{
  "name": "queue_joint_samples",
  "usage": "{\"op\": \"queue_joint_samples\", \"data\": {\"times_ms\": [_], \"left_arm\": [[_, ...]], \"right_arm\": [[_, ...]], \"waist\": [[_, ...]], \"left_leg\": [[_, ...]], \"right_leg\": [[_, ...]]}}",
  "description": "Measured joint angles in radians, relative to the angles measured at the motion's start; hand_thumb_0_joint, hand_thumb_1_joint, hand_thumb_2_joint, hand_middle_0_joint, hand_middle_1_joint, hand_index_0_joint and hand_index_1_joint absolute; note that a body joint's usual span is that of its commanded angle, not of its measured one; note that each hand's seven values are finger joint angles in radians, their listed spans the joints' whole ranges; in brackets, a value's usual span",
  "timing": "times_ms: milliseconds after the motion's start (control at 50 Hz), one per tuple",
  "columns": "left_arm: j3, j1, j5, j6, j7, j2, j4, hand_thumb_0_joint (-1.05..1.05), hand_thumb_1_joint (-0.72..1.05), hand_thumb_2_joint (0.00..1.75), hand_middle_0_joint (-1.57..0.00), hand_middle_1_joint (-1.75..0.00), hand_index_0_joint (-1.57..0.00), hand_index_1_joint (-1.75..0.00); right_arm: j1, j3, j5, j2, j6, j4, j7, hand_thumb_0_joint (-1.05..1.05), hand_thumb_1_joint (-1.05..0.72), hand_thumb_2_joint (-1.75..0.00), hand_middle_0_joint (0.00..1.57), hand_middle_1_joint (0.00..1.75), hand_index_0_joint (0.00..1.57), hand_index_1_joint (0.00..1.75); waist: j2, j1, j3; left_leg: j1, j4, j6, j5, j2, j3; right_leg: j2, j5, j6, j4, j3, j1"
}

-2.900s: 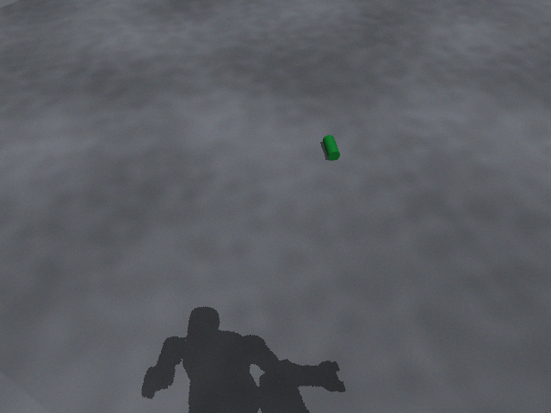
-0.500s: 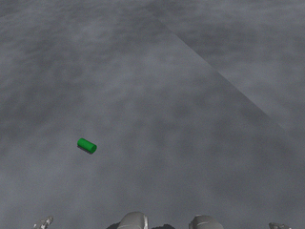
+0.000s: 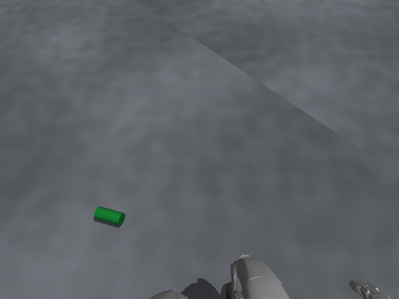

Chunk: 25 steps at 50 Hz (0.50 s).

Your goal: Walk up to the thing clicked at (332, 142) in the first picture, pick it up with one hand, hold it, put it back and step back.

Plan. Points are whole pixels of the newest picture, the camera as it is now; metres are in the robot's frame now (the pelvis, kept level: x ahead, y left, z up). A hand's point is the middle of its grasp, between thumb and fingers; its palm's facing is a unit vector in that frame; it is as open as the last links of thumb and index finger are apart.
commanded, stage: walk up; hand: left
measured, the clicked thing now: (109, 215) +0.57 +0.47 -0.72
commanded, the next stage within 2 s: none
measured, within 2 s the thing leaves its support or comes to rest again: neither
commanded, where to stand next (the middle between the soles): +0.15 +0.36 m, yaw -22 degrees
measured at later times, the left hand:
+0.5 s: hand out of the picture +0.16 +0.58 -0.15, palm faces -0.13 -0.74 -0.66, open 7.4 cm
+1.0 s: hand out of the picture +0.25 +0.69 -0.15, palm faces -0.27 -0.82 -0.51, open 7.4 cm
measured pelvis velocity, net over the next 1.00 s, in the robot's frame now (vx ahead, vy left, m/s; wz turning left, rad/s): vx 0.08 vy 0.43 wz -0.31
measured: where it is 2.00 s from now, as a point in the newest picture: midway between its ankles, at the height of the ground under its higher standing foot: outside the picture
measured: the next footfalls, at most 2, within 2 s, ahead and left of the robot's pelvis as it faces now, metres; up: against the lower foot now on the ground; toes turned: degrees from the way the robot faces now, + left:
right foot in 0.06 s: +0.13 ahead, -0.07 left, +0.00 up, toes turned -7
left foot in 0.42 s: +0.12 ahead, +0.37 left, +0.00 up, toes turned -5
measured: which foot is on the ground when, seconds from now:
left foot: down 0.00-0.06, up 0.08-0.40, down 0.42-0.74, up 0.76-0.96, down 0.98-1.00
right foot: up 0.00-0.04, down 0.06-0.44, up 0.46-0.72, down 0.74-1.00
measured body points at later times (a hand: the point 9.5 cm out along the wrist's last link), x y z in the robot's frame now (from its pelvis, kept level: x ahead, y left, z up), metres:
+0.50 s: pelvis +0.05 +0.24 -0.05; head +0.07 +0.21 +0.40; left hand +0.16 +0.61 -0.11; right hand +0.10 -0.13 -0.15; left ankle +0.08 +0.37 -0.71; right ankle +0.08 -0.01 -0.69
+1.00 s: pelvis +0.08 +0.43 -0.03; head +0.10 +0.41 +0.42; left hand +0.26 +0.73 -0.12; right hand +0.06 +0.09 -0.14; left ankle +0.14 +0.57 -0.72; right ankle +0.11 +0.24 -0.71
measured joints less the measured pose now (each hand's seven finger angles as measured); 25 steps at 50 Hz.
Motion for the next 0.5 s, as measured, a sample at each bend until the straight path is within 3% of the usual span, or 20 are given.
{"op": "queue_joint_samples", "data": {"times_ms": [60,80,140,200,260,320,420,440,460,500], "left_arm": [[-0.004,0.015,0.007,-0.020,0.002,-0.017,-0.044,0.01,0.90,0.90,-0.21,-0.30,-0.21,-0.30],[0.001,0.019,0.015,-0.028,0.008,-0.016,-0.061,0.01,0.90,0.90,-0.21,-0.30,-0.21,-0.30],[-0.004,0.005,0.019,-0.016,0.026,-0.022,-0.092,0.01,0.90,0.90,-0.21,-0.30,-0.21,-0.30],[-0.008,0.000,0.024,-0.011,0.032,-0.034,-0.101,0.01,0.90,0.90,-0.21,-0.30,-0.21,-0.30],[-0.005,0.012,0.041,-0.012,0.022,-0.030,-0.108,0.01,0.89,0.90,-0.22,-0.30,-0.21,-0.30],[0.002,0.028,0.054,-0.013,0.013,-0.013,-0.110,0.01,0.89,0.90,-0.22,-0.30,-0.21,-0.30],[0.016,0.029,0.060,-0.008,0.011,0.025,-0.102,0.01,0.89,0.90,-0.22,-0.30,-0.21,-0.30],[0.020,0.020,0.060,-0.003,0.014,0.038,-0.094,0.01,0.89,0.90,-0.22,-0.30,-0.21,-0.30],[0.027,0.010,0.057,0.007,0.020,0.052,-0.079,0.01,0.89,0.90,-0.22,-0.30,-0.21,-0.30],[0.032,-0.012,0.045,0.031,0.042,0.052,-0.029,0.01,0.89,0.90,-0.22,-0.30,-0.21,-0.30]], "right_arm": [[0.029,0.000,0.001,-0.013,0.022,-0.001,-0.001,0.01,-0.90,-0.90,0.20,0.30,0.20,0.30],[0.031,0.000,0.004,-0.015,0.028,0.001,-0.003,0.01,-0.90,-0.90,0.20,0.30,0.20,0.30],[0.020,-0.001,0.006,-0.017,0.057,0.012,-0.013,0.01,-0.91,-0.90,0.20,0.30,0.20,0.30],[-0.004,-0.003,0.009,-0.029,0.065,0.019,-0.008,0.01,-0.91,-0.90,0.20,0.30,0.20,0.30],[-0.028,-0.007,0.010,-0.047,0.058,0.007,0.008,0.01,-0.91,-0.90,0.20,0.30,0.20,0.30],[-0.049,-0.018,0.011,-0.068,0.055,-0.007,0.016,0.01,-0.91,-0.90,0.20,0.30,0.20,0.30],[-0.065,-0.046,0.012,-0.121,0.048,-0.026,0.016,0.01,-0.91,-0.90,0.20,0.30,0.20,0.30],[-0.066,-0.053,0.009,-0.122,0.040,-0.025,0.013,0.01,-0.91,-0.90,0.20,0.30,0.20,0.30],[-0.066,-0.055,0.005,-0.112,0.030,-0.024,0.009,0.01,-0.91,-0.90,0.20,0.30,0.20,0.30],[-0.051,-0.042,0.009,-0.098,0.015,-0.018,0.002,0.01,-0.91,-0.90,0.20,0.30,0.20,0.30]], "waist": [[0.022,-0.007,-0.010],[0.032,0.005,-0.008],[0.079,0.028,0.007],[0.104,0.047,0.002],[0.104,0.058,-0.007],[0.093,0.069,-0.021],[0.082,0.085,-0.034],[0.062,0.085,-0.025],[0.029,0.088,-0.011],[0.030,0.077,-0.011]], "left_leg": [[0.001,0.061,0.013,-0.048,-0.015,0.031],[-0.025,0.138,-0.004,-0.075,-0.012,0.019],[-0.146,0.438,-0.062,-0.136,-0.020,-0.106],[-0.235,0.568,-0.066,-0.090,0.017,-0.172],[-0.269,0.545,-0.059,-0.042,0.066,-0.215],[-0.258,0.458,-0.054,-0.056,0.102,-0.232],[-0.189,0.307,-0.046,-0.118,0.093,-0.203],[-0.179,0.305,-0.080,-0.140,0.071,-0.178],[-0.170,0.324,-0.090,-0.153,0.046,-0.141],[-0.168,0.350,-0.080,-0.170,0.041,-0.117]], "right_leg": [[0.016,0.147,-0.019,-0.252,-0.011,0.110],[0.025,0.150,-0.034,-0.254,-0.001,0.116],[0.033,0.108,-0.036,-0.186,0.004,0.108],[0.015,0.105,-0.014,-0.185,0.034,0.116],[-0.017,0.098,0.012,-0.169,0.084,0.103],[-0.050,0.080,0.025,-0.133,0.144,0.067],[-0.106,0.051,0.042,-0.069,0.246,-0.008],[-0.129,0.043,0.037,-0.049,0.277,-0.020],[-0.139,0.019,0.014,-0.011,0.324,-0.033],[-0.074,-0.089,-0.006,0.129,0.336,-0.061]]}}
